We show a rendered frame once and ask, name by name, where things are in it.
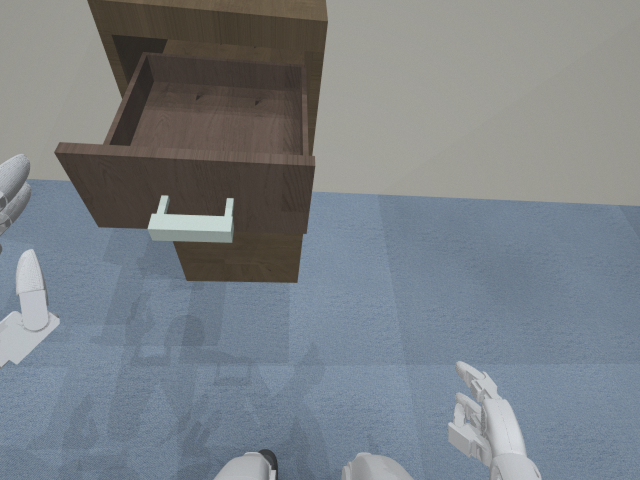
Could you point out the right robot hand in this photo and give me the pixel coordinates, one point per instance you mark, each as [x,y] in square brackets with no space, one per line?
[493,428]

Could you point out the cabinet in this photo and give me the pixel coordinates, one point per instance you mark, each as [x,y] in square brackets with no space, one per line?
[280,31]

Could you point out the robot right forearm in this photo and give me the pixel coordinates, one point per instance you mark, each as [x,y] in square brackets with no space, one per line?
[512,466]

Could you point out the handle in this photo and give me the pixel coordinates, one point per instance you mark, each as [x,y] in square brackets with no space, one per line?
[191,228]

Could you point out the drawer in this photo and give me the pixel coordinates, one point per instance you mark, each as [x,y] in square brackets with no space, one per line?
[201,130]

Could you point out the left robot shin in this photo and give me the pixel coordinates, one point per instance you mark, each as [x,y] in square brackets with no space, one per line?
[256,454]

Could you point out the left robot hand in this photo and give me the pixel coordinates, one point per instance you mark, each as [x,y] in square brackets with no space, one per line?
[21,333]

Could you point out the robot right thigh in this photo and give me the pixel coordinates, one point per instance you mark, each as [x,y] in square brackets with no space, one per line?
[374,467]

